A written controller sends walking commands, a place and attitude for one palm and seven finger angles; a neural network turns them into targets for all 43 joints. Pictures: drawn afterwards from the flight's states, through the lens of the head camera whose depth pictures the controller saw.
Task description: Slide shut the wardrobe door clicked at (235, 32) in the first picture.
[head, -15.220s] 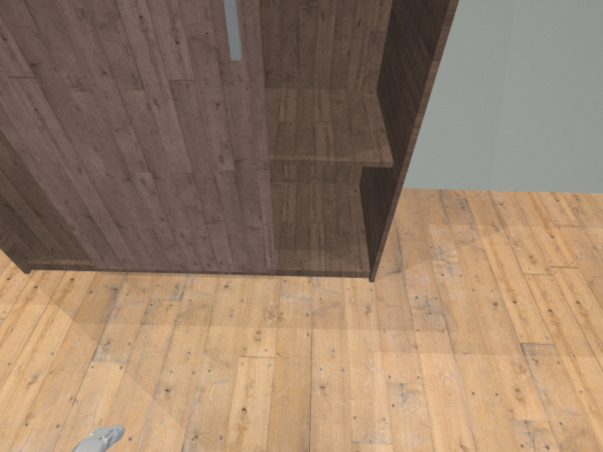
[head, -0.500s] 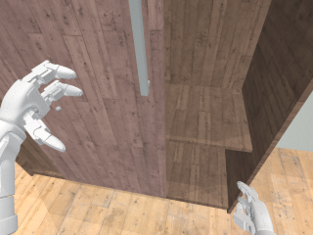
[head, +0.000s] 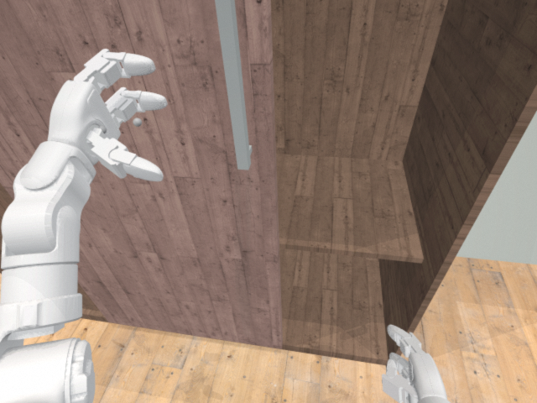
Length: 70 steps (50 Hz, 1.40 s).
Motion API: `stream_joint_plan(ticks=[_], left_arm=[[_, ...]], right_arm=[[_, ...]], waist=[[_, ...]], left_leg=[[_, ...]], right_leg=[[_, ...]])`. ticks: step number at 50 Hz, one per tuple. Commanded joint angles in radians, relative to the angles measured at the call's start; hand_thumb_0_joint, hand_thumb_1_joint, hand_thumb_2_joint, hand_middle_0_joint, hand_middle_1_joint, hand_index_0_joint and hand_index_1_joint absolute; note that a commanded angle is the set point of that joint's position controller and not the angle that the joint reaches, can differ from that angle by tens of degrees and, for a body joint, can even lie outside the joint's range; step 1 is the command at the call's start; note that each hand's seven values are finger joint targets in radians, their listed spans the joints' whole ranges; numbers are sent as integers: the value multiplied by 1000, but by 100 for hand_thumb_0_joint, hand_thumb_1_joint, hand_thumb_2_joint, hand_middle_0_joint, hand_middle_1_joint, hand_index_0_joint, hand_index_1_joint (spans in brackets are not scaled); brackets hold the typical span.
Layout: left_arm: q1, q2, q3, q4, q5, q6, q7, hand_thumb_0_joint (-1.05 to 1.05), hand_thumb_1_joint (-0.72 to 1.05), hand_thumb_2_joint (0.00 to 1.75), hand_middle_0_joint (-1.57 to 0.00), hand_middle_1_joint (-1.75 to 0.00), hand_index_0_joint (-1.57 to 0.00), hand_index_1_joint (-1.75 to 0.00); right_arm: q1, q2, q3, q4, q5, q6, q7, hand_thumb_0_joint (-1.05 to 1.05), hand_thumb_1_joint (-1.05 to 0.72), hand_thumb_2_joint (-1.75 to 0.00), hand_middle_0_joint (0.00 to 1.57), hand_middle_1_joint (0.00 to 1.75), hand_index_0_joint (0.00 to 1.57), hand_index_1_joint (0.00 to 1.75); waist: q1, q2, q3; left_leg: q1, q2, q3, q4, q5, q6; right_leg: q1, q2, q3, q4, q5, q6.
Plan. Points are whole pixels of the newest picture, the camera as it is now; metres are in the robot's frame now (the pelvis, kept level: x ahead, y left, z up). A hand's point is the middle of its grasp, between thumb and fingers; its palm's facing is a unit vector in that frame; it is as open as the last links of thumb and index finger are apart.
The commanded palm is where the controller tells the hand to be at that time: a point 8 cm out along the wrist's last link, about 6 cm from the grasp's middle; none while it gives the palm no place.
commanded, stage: move the hooked fingers beside the handle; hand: left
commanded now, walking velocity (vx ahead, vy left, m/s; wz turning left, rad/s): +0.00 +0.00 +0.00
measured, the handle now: (238, 89) +0.49 +0.08 +0.27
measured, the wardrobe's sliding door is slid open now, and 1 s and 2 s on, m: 0.37 0.37 0.37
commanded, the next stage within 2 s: none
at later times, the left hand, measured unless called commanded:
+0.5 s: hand (189, 131) +0.41 +0.14 +0.24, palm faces -0.07 -1.00 -0.07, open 14.0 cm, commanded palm +0.40 +0.19 +0.25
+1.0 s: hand (198, 142) +0.43 +0.13 +0.22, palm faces -0.06 -1.00 -0.06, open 14.0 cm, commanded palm +0.41 +0.19 +0.25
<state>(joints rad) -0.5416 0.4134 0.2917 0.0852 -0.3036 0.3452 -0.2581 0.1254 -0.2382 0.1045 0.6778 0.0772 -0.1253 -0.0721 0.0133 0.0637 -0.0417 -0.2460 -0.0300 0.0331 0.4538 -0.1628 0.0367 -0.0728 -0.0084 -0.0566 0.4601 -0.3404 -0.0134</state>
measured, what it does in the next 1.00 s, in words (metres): stands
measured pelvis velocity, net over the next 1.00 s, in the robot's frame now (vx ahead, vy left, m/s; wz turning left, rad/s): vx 0.02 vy -0.03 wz -0.01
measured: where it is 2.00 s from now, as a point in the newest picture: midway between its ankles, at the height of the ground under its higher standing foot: outside the picture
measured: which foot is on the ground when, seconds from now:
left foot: down 0.00-1.00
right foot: down 0.00-1.00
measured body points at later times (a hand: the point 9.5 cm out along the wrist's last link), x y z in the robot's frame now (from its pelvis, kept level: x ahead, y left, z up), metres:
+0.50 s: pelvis +0.00 -0.02 +0.00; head -0.02 -0.06 +0.45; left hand +0.41 +0.20 +0.25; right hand +0.15 -0.28 -0.11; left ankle +0.05 +0.10 -0.74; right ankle -0.05 -0.11 -0.74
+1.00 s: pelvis +0.02 -0.03 +0.00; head +0.02 -0.06 +0.45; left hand +0.42 +0.19 +0.22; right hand +0.16 -0.29 -0.11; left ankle +0.05 +0.10 -0.74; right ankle -0.05 -0.11 -0.74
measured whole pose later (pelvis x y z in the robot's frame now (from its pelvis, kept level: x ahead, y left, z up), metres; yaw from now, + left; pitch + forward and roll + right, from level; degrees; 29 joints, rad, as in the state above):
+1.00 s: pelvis +0.02 -0.03 +0.00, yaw -1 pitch -1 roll +1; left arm -0.62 0.36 0.26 0.42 -0.22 0.26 -0.24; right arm 0.24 -0.32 0.02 0.66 0.09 -0.08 -0.06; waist -0.01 0.06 -0.01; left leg -0.26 0.00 0.03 0.46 -0.20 0.00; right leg -0.08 0.02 -0.05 0.46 -0.37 -0.05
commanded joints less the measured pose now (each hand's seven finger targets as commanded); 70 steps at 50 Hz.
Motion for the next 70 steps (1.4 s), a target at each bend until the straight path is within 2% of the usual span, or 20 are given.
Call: stream_joint_plan(ticks=[1, 4, 8, 11, 13, 16, 19, 24, 29, 32, 37, 41, 45, 48, 51, 57, 60, 64, 68, 70], left_arm=[[-213, 194, 31, 207, 35, 102, -6, 0, -50, 30, -30, -120, -30, -120], [-326, 162, -30, 136, 27, 101, -50, 0, -50, 30, -30, -120, -30, -120], [-692, 284, 50, -260, 5, -129, -49, 0, -50, 30, -30, -120, -30, -120], [-747, 334, 127, -303, 3, -240, -3, 0, -50, 30, -30, -120, -30, -120], [-696, 313, 135, -145, 16, -226, 23, 0, -50, 30, -30, -120, -30, -120], [-526, 243, 77, 204, 42, -102, 40, 0, -50, 30, -30, -120, -30, -120], [-386, 168, -5, 421, 56, 16, 13, 0, -50, 30, -30, -120, -30, -120], [-662, 191, -17, 299, 31, -78, -9, 0, -50, 30, -30, -120, -30, -120], [-956, 332, 89, 10, 57, -304, 38, 0, -50, 30, -30, -120, -30, -120], [-823, 329, 130, 154, 86, -280, 66, 0, -50, 30, -30, -120, -30, -120], [-438, 223, 57, 510, 91, -68, 12, 0, -50, 30, -30, -120, -30, -120], [-406, 215, 48, 410, 69, -41, -31, 0, -50, 30, -30, -120, -30, -120], [-628, 206, 32, 138, 42, -134, -9, 0, -50, 30, -30, -120, -30, -120], [-872, 273, 67, -139, 54, -238, 24, 0, -50, 30, -30, -120, -30, -120], [-833, 276, 83, -179, 72, -268, 56, 0, -50, 30, -30, -120, -30, -120], [-509, 91, -38, 385, 61, -25, 27, 0, -50, 30, -30, -120, -30, -120], [-456, 115, -29, 490, 59, 36, 16, 0, -50, 30, -30, -120, -30, -120], [-658, 227, 42, 208, 54, -112, 48, 0, -50, 30, -30, -120, -30, -120], [-895, 293, 88, -115, 73, -291, 69, 0, -50, 30, -30, -120, -30, -120], [-872, 254, 56, -64, 79, -288, 69, 0, -50, 30, -30, -120, -30, -120]], right_arm=[[-108, -172, -70, -156, 27, 9, -5, 0, -90, -90, 20, 30, 20, 30], [-108, -172, -82, -184, 34, 9, 3, 0, -90, -90, 20, 30, 20, 30], [-131, -148, -73, -222, 19, -51, -13, 0, -90, -90, 20, 30, 20, 30], [-92, -148, -74, -174, 3, -78, -20, 0, -90, -90, 20, 30, 20, 30], [-69, -156, -82, -135, -2, -80, -18, 0, -90, -90, 20, 30, 20, 30], [-36, -169, -92, -94, 11, -48, -10, 0, -90, -90, 20, 30, 20, 30], [-9, -186, -104, -110, 27, -16, 3, 0, -90, -90, 20, 30, 20, 30], [-12, -183, -110, -140, 21, -26, 2, 0, -90, -90, 20, 30, 20, 30], [4, -166, -102, -133, -5, -72, -1, 0, -90, -90, 20, 30, 20, 30], [31, -166, -107, -113, -7, -71, 6, 0, -90, -90, 20, 30, 20, 30], [57, -194, -118, -131, 18, -8, 20, 0, -90, -90, 20, 30, 20, 30], [38, -198, -124, -178, 27, 17, 26, 0, -90, -90, 20, 30, 20, 30], [-2, -181, -122, -194, 21, 3, 18, 0, -90, -90, 20, 30, 20, 30], [-10, -167, -118, -188, 7, -30, 7, 0, -90, -90, 20, 30, 20, 30], [-3, -161, -111, -161, -7, -40, 5, 0, -90, -90, 20, 30, 20, 30], [9, -177, -115, -117, 16, 10, 11, 0, -90, -90, 20, 30, 20, 30], [9, -192, -111, -136, 27, 42, 15, 0, -90, -90, 20, 30, 20, 30], [-18, -171, -108, -181, 9, 31, 9, 0, -90, -90, 20, 30, 20, 30], [-32, -147, -99, -198, -7, -17, 7, 0, -90, -90, 20, 30, 20, 30], [-24, -146, -97, -172, -7, -25, 7, 0, -90, -90, 20, 30, 20, 30]], waist=[[2, -114, -19], [-16, -92, -87], [-26, -2, -342], [-35, 82, -417], [-30, 96, -355], [-25, -39, -123], [-14, -122, -51], [-46, -179, -159], [-39, 11, -432], [-28, 9, -392], [-8, -170, -154], [-11, -217, -173], [-35, -165, -234], [-47, 7, -398], [-45, 122, -474], [-43, -144, -135], [-28, -204, -83], [-22, -174, -233], [-27, 19, -451], [-45, 63, -410]], left_leg=[[138, 33, -77, -69, 9, -1], [194, 30, -80, -39, 37, 10], [387, 17, -88, -13, 129, 21], [460, 25, -97, -4, 175, 15], [425, 28, -92, -9, 169, 9], [226, 24, -64, -32, 63, 13], [137, 17, -52, -29, 47, 16], [188, 14, -54, -1, 85, 32], [367, 12, -48, 19, 245, 36], [355, 15, -46, 20, 276, 32], [137, 9, -19, 10, 199, 27], [136, 2, -9, 28, 219, 35], [225, 1, -21, 35, 229, 44], [402, 4, -38, 42, 327, 49], [497, 11, -52, 53, 411, 39], [213, 11, -40, 21, 195, 27], [142, 6, -35, 11, 151, 27], [206, 7, -38, 13, 197, 35], [418, 15, -51, 19, 307, 38], [439, 24, -58, 19, 281, 31]], right_leg=[[-206, 6, 8, -126, 196, 2], [-203, 2, 17, -124, 235, -2], [-158, 10, 29, -95, 293, -17], [-149, 16, 26, -89, 297, -21], [-150, 16, 24, -93, 307, -21], [-177, 10, 30, -123, 277, -4], [-181, 4, 33, -129, 291, 4], [-179, 2, 52, -120, 356, 9], [-72, 3, 63, -66, 474, -7], [-77, 9, 56, -61, 518, -9], [-93, -9, 49, -69, 641, 29], [-88, -16, 48, -55, 725, 47], [-118, 0, 52, -66, 637, 29], [-111, 14, 51, -50, 582, -4], [-108, 18, 42, -25, 585, -20], [-179, 14, 27, -75, 513, 5], [-178, 3, 33, -85, 491, 12], [-105, -2, 46, -77, 504, 4], [-78, 12, 51, -46, 502, -18], [-124, 18, 45, -62, 447, -21]])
